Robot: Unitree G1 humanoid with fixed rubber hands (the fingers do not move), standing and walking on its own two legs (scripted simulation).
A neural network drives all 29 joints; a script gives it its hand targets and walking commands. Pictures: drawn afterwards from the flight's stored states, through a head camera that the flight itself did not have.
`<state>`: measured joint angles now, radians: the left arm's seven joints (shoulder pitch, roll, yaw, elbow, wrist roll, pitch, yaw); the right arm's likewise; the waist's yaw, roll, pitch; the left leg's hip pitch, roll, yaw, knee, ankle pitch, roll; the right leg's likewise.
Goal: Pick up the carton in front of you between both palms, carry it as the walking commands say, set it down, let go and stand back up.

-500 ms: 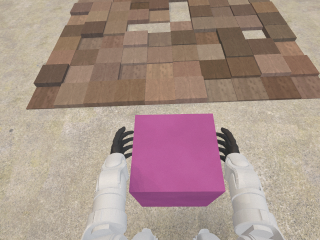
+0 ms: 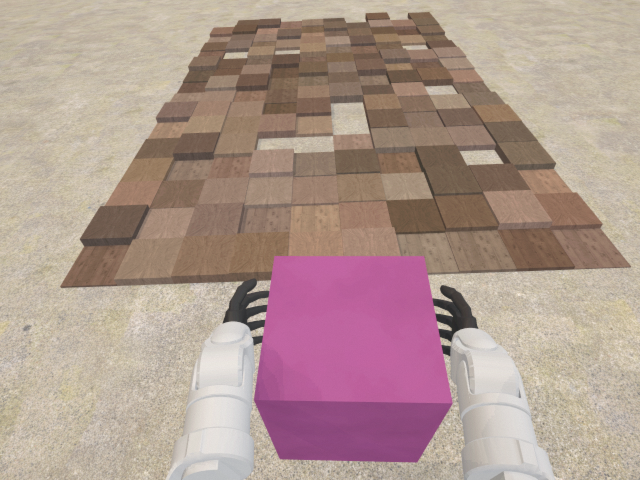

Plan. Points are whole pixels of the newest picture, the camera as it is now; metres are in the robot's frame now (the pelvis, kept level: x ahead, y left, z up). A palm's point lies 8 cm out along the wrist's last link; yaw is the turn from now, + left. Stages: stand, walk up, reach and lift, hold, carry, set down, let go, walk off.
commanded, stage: reach and lift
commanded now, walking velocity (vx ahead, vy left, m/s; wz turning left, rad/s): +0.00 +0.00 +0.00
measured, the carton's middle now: (348, 362) +0.31 +0.00 -0.05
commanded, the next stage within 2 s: hold in 0.80 s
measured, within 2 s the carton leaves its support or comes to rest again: neither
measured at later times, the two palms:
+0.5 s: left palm (237, 322) +0.31 +0.15 +0.04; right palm (464, 329) +0.31 -0.15 +0.04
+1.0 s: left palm (231, 320) +0.30 +0.15 +0.06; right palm (467, 326) +0.30 -0.15 +0.06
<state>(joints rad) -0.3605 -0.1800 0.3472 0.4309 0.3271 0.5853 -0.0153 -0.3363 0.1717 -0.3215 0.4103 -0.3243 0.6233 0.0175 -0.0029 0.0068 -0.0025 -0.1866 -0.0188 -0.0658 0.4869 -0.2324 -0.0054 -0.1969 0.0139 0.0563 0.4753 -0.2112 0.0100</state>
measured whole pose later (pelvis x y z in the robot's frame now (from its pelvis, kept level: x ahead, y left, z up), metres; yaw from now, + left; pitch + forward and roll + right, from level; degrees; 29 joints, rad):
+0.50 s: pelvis +0.01 +0.00 +0.01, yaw +0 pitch -5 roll +0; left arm -0.32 -0.17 0.28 0.34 0.31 0.63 -0.02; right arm -0.30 0.16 -0.26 0.32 -0.30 0.66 0.01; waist 0.00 0.01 0.03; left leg -0.10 -0.01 -0.07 0.40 -0.21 -0.01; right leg -0.11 0.01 0.05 0.39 -0.19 0.01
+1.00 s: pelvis +0.02 +0.00 +0.01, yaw +0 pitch -8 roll +0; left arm -0.26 -0.15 0.22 0.22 0.27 0.73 -0.01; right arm -0.24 0.15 -0.19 0.21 -0.27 0.77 0.00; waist 0.00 0.01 0.01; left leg -0.02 -0.01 -0.07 0.34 -0.19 -0.01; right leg -0.03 0.01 0.06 0.33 -0.17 0.01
